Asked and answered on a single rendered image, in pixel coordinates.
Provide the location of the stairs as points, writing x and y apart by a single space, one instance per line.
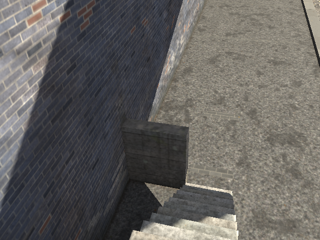
195 212

